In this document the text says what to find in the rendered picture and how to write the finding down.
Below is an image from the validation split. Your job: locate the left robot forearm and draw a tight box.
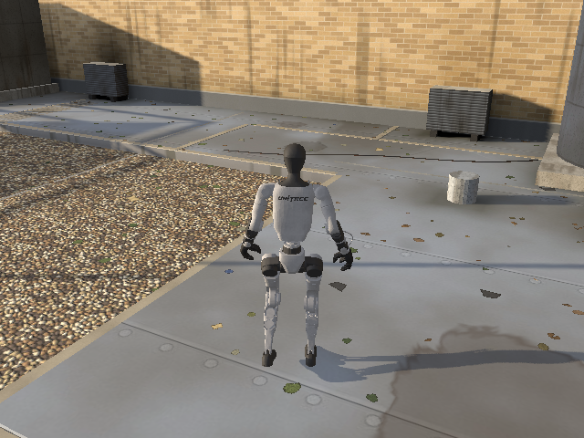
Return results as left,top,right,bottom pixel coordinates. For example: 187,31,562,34
242,217,258,247

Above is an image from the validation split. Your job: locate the robot left upper arm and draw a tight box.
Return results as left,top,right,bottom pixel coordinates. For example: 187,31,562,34
248,182,275,232

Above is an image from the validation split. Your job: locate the robot left thigh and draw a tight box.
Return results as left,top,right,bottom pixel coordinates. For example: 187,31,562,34
261,253,281,308

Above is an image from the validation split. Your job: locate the robot left hand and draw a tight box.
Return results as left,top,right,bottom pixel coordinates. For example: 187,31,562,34
240,243,261,260

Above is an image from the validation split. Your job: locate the robot right upper arm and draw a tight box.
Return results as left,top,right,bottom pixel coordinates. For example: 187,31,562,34
313,184,339,235

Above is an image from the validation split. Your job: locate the robot left foot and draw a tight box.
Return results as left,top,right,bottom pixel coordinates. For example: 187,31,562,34
262,349,276,367

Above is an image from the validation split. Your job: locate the right robot forearm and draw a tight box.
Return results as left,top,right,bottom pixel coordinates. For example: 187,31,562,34
331,220,349,255

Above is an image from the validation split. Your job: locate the robot right hand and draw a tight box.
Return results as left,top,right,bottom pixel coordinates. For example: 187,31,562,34
333,249,353,271

